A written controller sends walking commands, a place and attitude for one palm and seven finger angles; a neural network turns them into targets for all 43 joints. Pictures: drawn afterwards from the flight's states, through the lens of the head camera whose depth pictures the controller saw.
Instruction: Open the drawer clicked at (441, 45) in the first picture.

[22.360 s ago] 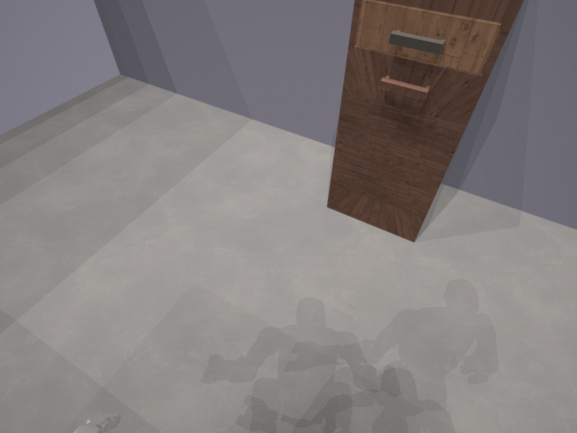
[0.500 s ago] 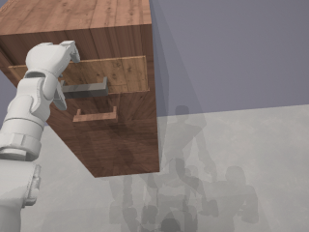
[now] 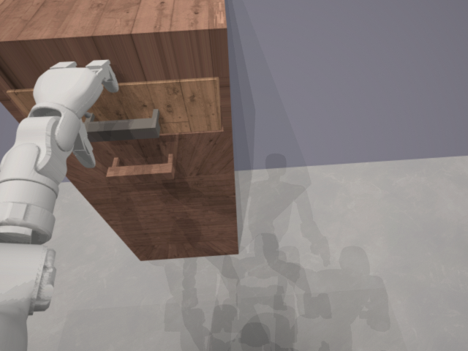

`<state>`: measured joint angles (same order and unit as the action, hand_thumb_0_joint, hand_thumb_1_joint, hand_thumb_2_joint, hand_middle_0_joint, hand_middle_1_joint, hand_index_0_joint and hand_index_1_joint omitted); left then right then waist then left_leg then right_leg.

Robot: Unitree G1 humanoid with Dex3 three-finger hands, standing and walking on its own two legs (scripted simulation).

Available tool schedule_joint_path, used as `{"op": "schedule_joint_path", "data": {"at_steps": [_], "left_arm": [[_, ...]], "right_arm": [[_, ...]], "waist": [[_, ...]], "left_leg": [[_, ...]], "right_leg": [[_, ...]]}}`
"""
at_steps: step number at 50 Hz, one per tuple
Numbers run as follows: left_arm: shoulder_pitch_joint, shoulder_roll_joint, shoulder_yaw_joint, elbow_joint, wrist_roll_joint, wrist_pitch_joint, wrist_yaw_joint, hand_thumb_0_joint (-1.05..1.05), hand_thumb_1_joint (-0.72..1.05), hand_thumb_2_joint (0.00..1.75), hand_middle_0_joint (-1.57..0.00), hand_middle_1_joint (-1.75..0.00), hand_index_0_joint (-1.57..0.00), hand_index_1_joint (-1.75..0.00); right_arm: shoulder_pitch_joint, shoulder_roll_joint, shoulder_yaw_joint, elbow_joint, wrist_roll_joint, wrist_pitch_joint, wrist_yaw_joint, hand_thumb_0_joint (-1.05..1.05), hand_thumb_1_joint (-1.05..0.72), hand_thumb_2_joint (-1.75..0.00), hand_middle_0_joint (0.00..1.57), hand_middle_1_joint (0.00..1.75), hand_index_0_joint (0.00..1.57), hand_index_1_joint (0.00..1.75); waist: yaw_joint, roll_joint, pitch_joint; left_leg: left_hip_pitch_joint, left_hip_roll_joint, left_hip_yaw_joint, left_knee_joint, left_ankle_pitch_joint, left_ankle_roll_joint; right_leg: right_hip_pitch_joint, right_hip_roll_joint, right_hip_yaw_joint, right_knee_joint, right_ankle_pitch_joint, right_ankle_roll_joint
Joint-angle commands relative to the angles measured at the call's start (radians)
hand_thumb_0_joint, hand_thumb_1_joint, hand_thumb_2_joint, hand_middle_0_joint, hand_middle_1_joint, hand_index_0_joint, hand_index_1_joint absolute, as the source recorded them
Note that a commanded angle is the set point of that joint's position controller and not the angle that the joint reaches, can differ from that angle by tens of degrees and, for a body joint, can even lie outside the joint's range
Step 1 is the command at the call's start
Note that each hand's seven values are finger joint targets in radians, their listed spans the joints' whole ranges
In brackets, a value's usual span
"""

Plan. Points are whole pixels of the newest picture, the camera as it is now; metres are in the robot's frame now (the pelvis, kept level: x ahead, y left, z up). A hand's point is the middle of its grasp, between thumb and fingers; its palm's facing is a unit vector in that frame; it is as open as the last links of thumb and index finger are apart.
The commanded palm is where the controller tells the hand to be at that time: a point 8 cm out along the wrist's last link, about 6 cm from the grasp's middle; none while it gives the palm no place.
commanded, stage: re-aim the fingers above the handle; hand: left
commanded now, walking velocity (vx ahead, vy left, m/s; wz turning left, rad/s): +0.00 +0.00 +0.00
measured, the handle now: (121, 122) +0.52 +0.24 +0.08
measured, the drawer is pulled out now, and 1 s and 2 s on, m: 0.00 0.00 0.00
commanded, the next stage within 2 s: lower the fingers behind the handle in 1.74 s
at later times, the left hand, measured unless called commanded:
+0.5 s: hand (102, 119) +0.47 +0.24 +0.13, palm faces +0.00 -0.01 -1.00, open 13.8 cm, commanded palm +0.45 +0.27 +0.21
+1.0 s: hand (88, 115) +0.46 +0.26 +0.15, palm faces -0.04 +0.02 -1.00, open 13.7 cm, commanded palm +0.45 +0.27 +0.20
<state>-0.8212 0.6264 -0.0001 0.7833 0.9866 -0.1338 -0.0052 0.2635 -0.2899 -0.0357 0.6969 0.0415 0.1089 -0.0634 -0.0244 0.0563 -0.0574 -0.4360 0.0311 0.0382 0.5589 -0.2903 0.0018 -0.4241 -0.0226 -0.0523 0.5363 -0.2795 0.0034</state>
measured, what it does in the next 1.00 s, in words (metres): stands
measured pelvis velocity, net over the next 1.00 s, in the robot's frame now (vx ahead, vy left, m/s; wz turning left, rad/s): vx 0.00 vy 0.00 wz -0.02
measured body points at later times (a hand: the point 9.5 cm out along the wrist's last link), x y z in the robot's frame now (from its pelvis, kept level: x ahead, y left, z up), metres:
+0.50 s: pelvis +0.00 +0.01 +0.00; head +0.06 -0.01 +0.44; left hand +0.46 +0.24 +0.19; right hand +0.06 -0.26 -0.14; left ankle -0.01 +0.12 -0.73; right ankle -0.01 -0.12 -0.73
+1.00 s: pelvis +0.00 +0.00 +0.00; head +0.05 -0.02 +0.45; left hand +0.46 +0.26 +0.20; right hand +0.07 -0.27 -0.13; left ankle -0.01 +0.12 -0.73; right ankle -0.01 -0.12 -0.73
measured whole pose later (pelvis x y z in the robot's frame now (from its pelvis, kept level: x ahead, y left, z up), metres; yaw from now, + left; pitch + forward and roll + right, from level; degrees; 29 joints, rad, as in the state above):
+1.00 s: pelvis +0.00 +0.00 +0.00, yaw -1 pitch +10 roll +0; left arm -0.86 0.63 -0.01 0.88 1.01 -0.09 -0.03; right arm 0.29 -0.29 -0.02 0.68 0.05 0.10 -0.07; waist -0.04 0.06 -0.07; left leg -0.43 0.03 0.06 0.54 -0.28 0.00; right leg -0.43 -0.02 -0.03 0.53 -0.27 0.01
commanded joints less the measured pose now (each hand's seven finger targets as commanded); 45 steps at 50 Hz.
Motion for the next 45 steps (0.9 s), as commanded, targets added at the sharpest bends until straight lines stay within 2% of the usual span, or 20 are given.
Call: {"op": "schedule_joint_path", "data": {"at_steps": [1, 3, 5, 6, 11, 12, 14, 15, 17, 19, 22, 23, 27, 30, 32, 33, 35, 40, 41, 45], "left_arm": [[-0.512, 0.321, 0.101, -0.114, 0.005, 0.065, 0.068, 0.0, -0.5, 0.3, -0.3, -1.2, -0.3, -1.2], [-0.486, 0.309, 0.08, -0.082, 0.004, 0.081, 0.045, 0.0, -0.5, 0.3, -0.3, -1.2, -0.3, -1.2], [-0.473, 0.257, 0.034, -0.076, -0.001, 0.089, 0.011, 0.0, -0.5, 0.3, -0.3, -1.2, -0.3, -1.2], [-0.46, 0.283, 0.059, -0.072, -0.001, 0.084, 0.002, 0.0, -0.5, 0.3, -0.3, -1.2, -0.3, -1.2], [-0.444, 0.246, 0.026, -0.052, -0.006, 0.065, -0.031, 0.0, -0.5, 0.3, -0.3, -1.2, -0.3, -1.2], [-0.455, 0.258, 0.039, -0.079, -0.011, 0.048, -0.035, 0.0, -0.5, 0.3, -0.3, -1.2, -0.3, -1.2], [-0.481, 0.223, 0.015, -0.126, -0.013, 0.023, -0.033, 0.0, -0.5, 0.3, -0.3, -1.2, -0.3, -1.2], [-0.498, 0.23, 0.028, -0.158, -0.017, 0.01, -0.025, 0.0, -0.5, 0.3, -0.3, -1.2, -0.3, -1.2], [-0.496, 0.322, 0.115, -0.171, -0.015, -0.012, 0.003, 0.0, -0.5, 0.3, -0.3, -1.2, -0.3, -1.2], [-0.535, 0.319, 0.117, -0.156, -0.005, -0.015, 0.04, 0.0, -0.5, 0.3, -0.3, -1.2, -0.3, -1.2], [-0.586, 0.376, 0.166, -0.193, 0.017, -0.004, 0.103, 0.0, -0.5, 0.3, -0.3, -1.2, -0.3, -1.2], [-0.583, 0.368, 0.159, -0.189, 0.027, 0.01, 0.119, 0.0, -0.5, 0.3, -0.3, -1.2, -0.3, -1.2], [-0.589, 0.369, 0.169, -0.187, 0.026, 0.056, 0.145, 0.0, -0.5, 0.3, -0.3, -1.2, -0.3, -1.2], [-0.576, 0.364, 0.157, -0.161, 0.02, 0.087, 0.137, 0.0, -0.5, 0.3, -0.3, -1.2, -0.3, -1.2], [-0.571, 0.336, 0.13, -0.14, 0.02, 0.101, 0.12, 0.0, -0.5, 0.3, -0.3, -1.2, -0.3, -1.2], [-0.566, 0.309, 0.099, -0.122, 0.019, 0.109, 0.111, 0.0, -0.5, 0.3, -0.3, -1.2, -0.3, -1.2], [-0.535, 0.4, 0.151, -0.048, 0.035, 0.12, 0.089, 0.0, -0.5, 0.3, -0.3, -1.2, -0.3, -1.2], [-0.512, 0.314, 0.077, -0.06, 0.034, 0.091, 0.036, 0.0, -0.5, 0.3, -0.3, -1.2, -0.3, -1.2], [-0.504, 0.345, 0.108, -0.078, 0.031, 0.079, 0.033, 0.0, -0.5, 0.3, -0.3, -1.2, -0.3, -1.2], [-0.47, 0.301, 0.081, -0.074, 0.011, 0.053, 0.013, 0.0, -0.5, 0.3, -0.3, -1.2, -0.3, -1.2]], "right_arm": [[0.048, -0.132, -0.044, -0.073, -0.003, -0.027, -0.001, 0.0, -0.9, -0.9, 0.2, 0.3, 0.2, 0.3], [0.051, -0.137, -0.042, -0.077, 0.001, -0.024, -0.003, 0.0, -0.9, -0.9, 0.2, 0.3, 0.2, 0.3], [0.052, -0.138, -0.042, -0.084, 0.005, -0.02, -0.004, 0.0, -0.9, -0.9, 0.2, 0.3, 0.2, 0.3], [0.055, -0.141, -0.042, -0.083, 0.006, -0.018, -0.006, 0.0, -0.9, -0.9, 0.2, 0.3, 0.2, 0.3], [0.057, -0.14, -0.038, -0.092, 0.01, -0.016, -0.013, 0.0, -0.9, -0.9, 0.2, 0.3, 0.2, 0.3], [0.057, -0.143, -0.039, -0.096, 0.008, -0.017, -0.015, 0.0, -0.9, -0.9, 0.2, 0.3, 0.2, 0.3], [0.058, -0.133, -0.042, -0.103, 0.007, -0.02, -0.013, 0.0, -0.9, -0.9, 0.2, 0.3, 0.2, 0.3], [0.06, -0.131, -0.043, -0.104, 0.004, -0.022, -0.012, 0.0, -0.9, -0.9, 0.2, 0.3, 0.2, 0.3], [0.067, -0.136, -0.045, -0.103, -0.003, -0.024, -0.015, 0.0, -0.9, -0.9, 0.2, 0.3, 0.2, 0.3], [0.069, -0.127, -0.044, -0.096, -0.002, -0.029, -0.012, 0.0, -0.9, -0.9, 0.2, 0.3, 0.2, 0.3], [0.071, -0.129, -0.046, -0.088, -0.011, -0.038, -0.004, 0.0, -0.9, -0.9, 0.2, 0.3, 0.2, 0.3], [0.076, -0.121, -0.047, -0.087, -0.011, -0.04, 0.001, 0.0, -0.9, -0.9, 0.2, 0.3, 0.2, 0.3], [0.074, -0.126, -0.051, -0.078, -0.013, -0.043, 0.008, 0.0, -0.9, -0.9, 0.2, 0.3, 0.2, 0.3], [0.058, -0.127, -0.045, -0.079, -0.005, -0.041, 0.007, 0.0, -0.9, -0.9, 0.2, 0.3, 0.2, 0.3], [0.053, -0.13, -0.043, -0.082, -0.003, -0.039, 0.003, 0.0, -0.9, -0.9, 0.2, 0.3, 0.2, 0.3], [0.044, -0.128, -0.04, -0.081, 0.002, -0.04, 0.002, 0.0, -0.9, -0.9, 0.2, 0.3, 0.2, 0.3], [0.042, -0.14, -0.032, -0.079, 0.003, -0.035, -0.009, 0.0, -0.9, -0.9, 0.2, 0.3, 0.2, 0.3], [0.045, -0.134, -0.032, -0.1, 0.005, -0.038, -0.017, 0.0, -0.9, -0.9, 0.2, 0.3, 0.2, 0.3], [0.052, -0.134, -0.035, -0.103, 0.004, -0.037, -0.017, 0.0, -0.9, -0.9, 0.2, 0.3, 0.2, 0.3], [0.052, -0.136, -0.036, -0.108, 0.006, -0.035, -0.019, 0.0, -0.9, -0.9, 0.2, 0.3, 0.2, 0.3]], "waist": [[-0.019, 0.006, -0.41], [-0.021, -0.016, -0.413], [-0.033, -0.032, -0.369], [-0.024, -0.052, -0.364], [-0.031, -0.084, -0.302], [-0.029, -0.072, -0.316], [-0.031, -0.039, -0.333], [-0.025, -0.023, -0.351], [-0.011, -0.017, -0.376], [-0.022, -0.008, -0.357], [-0.003, 0.05, -0.436], [-0.001, 0.067, -0.464], [-0.006, 0.035, -0.508], [-0.01, 0.015, -0.463], [-0.018, -0.015, -0.449], [-0.024, -0.01, -0.407], [-0.012, -0.039, -0.357], [-0.017, -0.025, -0.365], [-0.009, -0.026, -0.381], [-0.018, -0.053, -0.348]], "left_leg": [[0.175, -0.046, 0.004, -0.026, 0.372, 0.038], [0.166, -0.044, 0.009, -0.028, 0.366, 0.042], [0.169, -0.042, 0.008, -0.035, 0.344, 0.044], [0.163, -0.039, 0.006, -0.042, 0.338, 0.044], [0.15, -0.038, 0.004, -0.053, 0.284, 0.046], [0.157, -0.039, 0.003, -0.053, 0.294, 0.047], [0.187, -0.04, -0.003, -0.045, 0.316, 0.047], [0.197, -0.039, -0.006, -0.042, 0.331, 0.045], [0.189, -0.042, -0.009, -0.037, 0.345, 0.045], [0.169, -0.042, -0.014, -0.035, 0.318, 0.042], [0.192, -0.04, -0.016, -0.026, 0.399, 0.033], [0.206, -0.04, -0.015, -0.021, 0.421, 0.032], [0.221, -0.037, -0.011, -0.016, 0.469, 0.031], [0.202, -0.036, -0.007, -0.034, 0.421, 0.034], [0.196, -0.036, -0.007, -0.043, 0.401, 0.037], [0.193, -0.036, -0.005, -0.048, 0.374, 0.04], [0.143, -0.038, -0.001, -0.064, 0.312, 0.039], [0.165, -0.036, 0.007, -0.06, 0.314, 0.043], [0.172, -0.036, 0.005, -0.059, 0.322, 0.043], [0.155, -0.038, 0.009, -0.054, 0.312, 0.046]], "right_leg": [[0.179, 0.042, 0.029, -0.029, 0.35, -0.026], [0.198, 0.038, 0.034, -0.032, 0.363, -0.023], [0.166, 0.04, 0.029, -0.045, 0.342, -0.021], [0.17, 0.04, 0.027, -0.046, 0.332, -0.022], [0.139, 0.041, 0.028, -0.06, 0.277, -0.022], [0.149, 0.041, 0.03, -0.06, 0.28, -0.026], [0.123, 0.045, 0.028, -0.048, 0.28, -0.028], [0.124, 0.046, 0.029, -0.044, 0.285, -0.03], [0.147, 0.05, 0.03, -0.037, 0.29, -0.033], [0.117, 0.05, 0.026, -0.03, 0.262, -0.031], [0.142, 0.054, 0.023, -0.011, 0.301, -0.037], [0.149, 0.054, 0.024, -0.006, 0.318, -0.036], [0.182, 0.055, 0.019, -0.006, 0.363, -0.032], [0.185, 0.052, 0.018, -0.018, 0.347, -0.028], [0.192, 0.051, 0.016, -0.028, 0.332, -0.027], [0.165, 0.049, 0.018, -0.034, 0.314, -0.025], [0.178, 0.046, 0.021, -0.044, 0.282, -0.023], [0.165, 0.041, 0.028, -0.046, 0.283, -0.023], [0.175, 0.042, 0.028, -0.044, 0.291, -0.025], [0.166, 0.04, 0.031, -0.047, 0.301, -0.02]]}}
